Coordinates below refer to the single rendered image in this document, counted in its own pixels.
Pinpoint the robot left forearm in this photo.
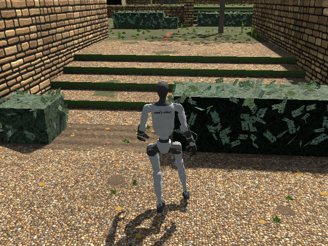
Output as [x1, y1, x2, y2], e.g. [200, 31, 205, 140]
[137, 124, 144, 137]

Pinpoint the robot right forearm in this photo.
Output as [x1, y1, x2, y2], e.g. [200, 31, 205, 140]
[184, 124, 195, 146]

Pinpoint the robot right upper arm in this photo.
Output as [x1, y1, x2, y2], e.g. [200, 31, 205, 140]
[173, 103, 188, 132]

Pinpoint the robot left upper arm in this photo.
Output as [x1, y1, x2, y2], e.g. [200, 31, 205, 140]
[139, 104, 152, 131]

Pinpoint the robot left hand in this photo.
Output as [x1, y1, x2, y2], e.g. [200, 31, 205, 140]
[137, 133, 149, 141]

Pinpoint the right robot thigh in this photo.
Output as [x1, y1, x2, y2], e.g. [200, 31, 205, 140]
[171, 141, 182, 168]

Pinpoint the robot right hand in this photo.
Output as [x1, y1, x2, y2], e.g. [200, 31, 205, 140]
[185, 144, 197, 157]

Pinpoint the humanoid robot head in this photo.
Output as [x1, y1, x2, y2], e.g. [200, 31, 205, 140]
[154, 81, 172, 106]

